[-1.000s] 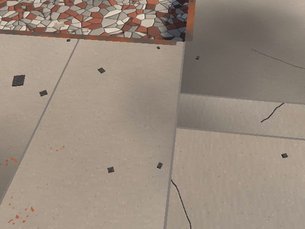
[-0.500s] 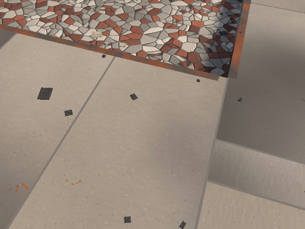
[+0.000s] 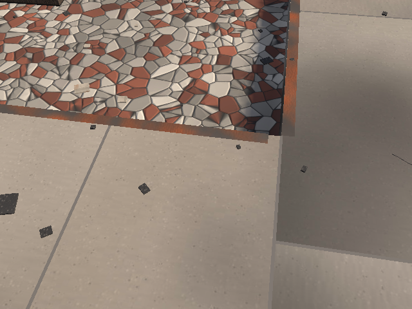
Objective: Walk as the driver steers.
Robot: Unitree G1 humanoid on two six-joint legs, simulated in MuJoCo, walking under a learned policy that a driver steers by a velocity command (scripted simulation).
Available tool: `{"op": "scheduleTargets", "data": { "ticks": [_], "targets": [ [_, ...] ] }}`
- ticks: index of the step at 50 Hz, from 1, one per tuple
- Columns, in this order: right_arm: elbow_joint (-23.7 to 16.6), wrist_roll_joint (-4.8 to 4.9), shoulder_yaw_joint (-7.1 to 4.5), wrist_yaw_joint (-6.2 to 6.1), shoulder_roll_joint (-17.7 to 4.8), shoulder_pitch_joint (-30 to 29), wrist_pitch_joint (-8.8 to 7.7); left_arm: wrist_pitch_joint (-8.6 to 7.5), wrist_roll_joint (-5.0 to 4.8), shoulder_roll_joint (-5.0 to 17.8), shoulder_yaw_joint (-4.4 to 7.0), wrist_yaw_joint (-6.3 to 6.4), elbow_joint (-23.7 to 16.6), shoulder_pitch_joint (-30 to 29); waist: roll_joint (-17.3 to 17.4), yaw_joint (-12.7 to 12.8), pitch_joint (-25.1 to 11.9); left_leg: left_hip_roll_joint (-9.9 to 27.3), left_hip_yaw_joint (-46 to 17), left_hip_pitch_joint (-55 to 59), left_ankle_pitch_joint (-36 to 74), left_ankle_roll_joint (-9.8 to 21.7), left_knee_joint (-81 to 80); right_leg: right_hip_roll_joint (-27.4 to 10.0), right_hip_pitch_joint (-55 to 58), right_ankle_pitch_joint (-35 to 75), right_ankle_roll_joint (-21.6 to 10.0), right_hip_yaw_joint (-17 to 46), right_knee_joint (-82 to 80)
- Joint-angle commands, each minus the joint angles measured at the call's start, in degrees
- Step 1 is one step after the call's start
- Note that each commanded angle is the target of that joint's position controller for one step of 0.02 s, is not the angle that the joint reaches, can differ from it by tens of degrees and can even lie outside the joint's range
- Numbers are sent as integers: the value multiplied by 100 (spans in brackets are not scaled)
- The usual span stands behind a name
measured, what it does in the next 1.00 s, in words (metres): walks ahead, turning right: left foot, then right foot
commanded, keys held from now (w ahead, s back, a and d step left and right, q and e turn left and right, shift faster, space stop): e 1.00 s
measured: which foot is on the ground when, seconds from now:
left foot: up 0.00-0.22, down 0.24-0.70, up 0.72-1.00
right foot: down 0.00-0.24, up 0.26-0.68, down 0.70-1.00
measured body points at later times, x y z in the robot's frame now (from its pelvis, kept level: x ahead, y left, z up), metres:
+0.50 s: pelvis +0.14 +0.05 +0.00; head +0.18 +0.06 +0.44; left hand +0.33 +0.29 -0.13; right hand +0.19 -0.24 -0.10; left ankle +0.24 +0.11 -0.74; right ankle +0.08 -0.07 -0.66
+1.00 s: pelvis +0.12 +0.02 +0.00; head +0.13 -0.02 +0.45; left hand +0.37 +0.19 -0.10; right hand +0.06 -0.28 -0.12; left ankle +0.21 +0.13 -0.69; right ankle +0.09 -0.05 -0.74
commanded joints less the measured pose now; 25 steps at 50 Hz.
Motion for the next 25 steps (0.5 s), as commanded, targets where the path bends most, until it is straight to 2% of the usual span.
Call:
{"op": "scheduleTargets", "data": {
  "ticks": [1,3,5,7,8,10,11,12,13,14,15,16,17,18,19,21,22,25],
  "targets": [
    [-383,29,-62,-15,-351,-121,33,-78,-18,872,203,37,-324,95,-371,-114,-11,-175,364,97,616,-214,-770,-1307,-307,3240,-643,1104,-513],
    [-466,81,-30,-23,-315,-373,29,-23,-34,895,220,63,-301,281,-513,36,-263,-358,407,288,1000,-191,-1224,-1167,-84,4042,-339,978,-123],
    [-543,131,-22,-37,-364,-607,27,57,-18,903,229,110,-306,427,-630,172,-429,-515,372,347,1145,-148,-1537,-1137,207,4128,-176,1111,144],
    [-615,156,-15,-67,-426,-790,8,142,36,906,239,158,-347,458,-693,244,-440,-638,284,394,1024,-104,-1885,-1172,438,3975,-138,1351,412],
    [-614,162,-22,-87,-481,-744,-16,175,68,914,249,180,-393,396,-714,209,-437,-680,197,543,911,-62,-2128,-1193,493,3873,-106,1504,582],
    [-477,174,-72,-142,-671,-245,-91,185,93,997,286,214,-557,32,-766,-62,-477,-739,23,1281,832,99,-2864,-1152,386,3569,63,1814,1017],
    [-368,147,-94,-192,-736,183,-167,149,37,1015,293,200,-627,-188,-660,-339,-560,-672,-6,1981,1413,216,-3529,-937,190,3352,206,1795,1542],
    [-316,74,-165,-262,-1063,749,-252,80,-59,776,225,158,-794,-170,-117,-497,-1116,308,-697,3205,2677,482,-3544,-672,-332,2115,405,1549,2654],
    [-434,82,-199,-286,-1397,836,-189,84,-98,288,133,198,-847,622,1023,-87,-1716,2019,-2073,4392,5879,1007,-2960,94,-1369,-2646,498,664,4075],
    [-424,238,-293,-251,-1352,925,-48,208,-36,692,199,274,-749,1153,1311,-47,-2369,2505,-3096,4358,5704,1728,-3074,53,-1759,-3223,502,260,4968],
    [-573,264,-187,-236,-844,585,19,329,100,926,250,275,-577,835,377,-3,-1779,2054,-2575,3767,4499,1640,-3324,-261,-1897,-2638,575,353,5315],
    [-626,252,-87,-250,-514,256,54,392,142,915,263,203,-648,323,146,-33,-1168,1574,-1777,3167,3718,1403,-3575,-367,-1935,-2225,673,276,5188],
    [-645,193,-63,-270,-476,54,100,465,123,814,259,138,-716,117,283,33,-905,1264,-1285,2818,3259,1240,-3791,-486,-1907,-1978,794,238,5100],
    [-634,178,-85,-306,-547,-18,119,546,134,752,247,73,-742,44,559,59,-707,1040,-880,2497,3094,1201,-3943,-554,-1810,-1765,886,162,5052],
    [-598,151,-116,-307,-612,-11,131,605,116,696,230,37,-734,94,671,86,-674,917,-587,2273,3117,1205,-3997,-517,-1657,-1625,940,56,5096],
    [-571,125,-150,-288,-640,69,114,648,69,664,220,14,-806,13,630,99,-784,935,-337,2236,3069,1295,-4037,-504,-1599,-1531,975,10,4976],
    [-562,117,-168,-285,-656,91,116,669,75,652,210,6,-843,-76,619,85,-787,982,-261,2221,2811,1340,-4088,-536,-1626,-1500,977,-13,4852],
    [-537,103,-221,-279,-713,134,177,742,113,601,156,-48,-1008,-435,713,-3,-682,1080,-119,2117,1443,1379,-4310,-726,-1636,-1374,936,-140,4187]
  ]
}}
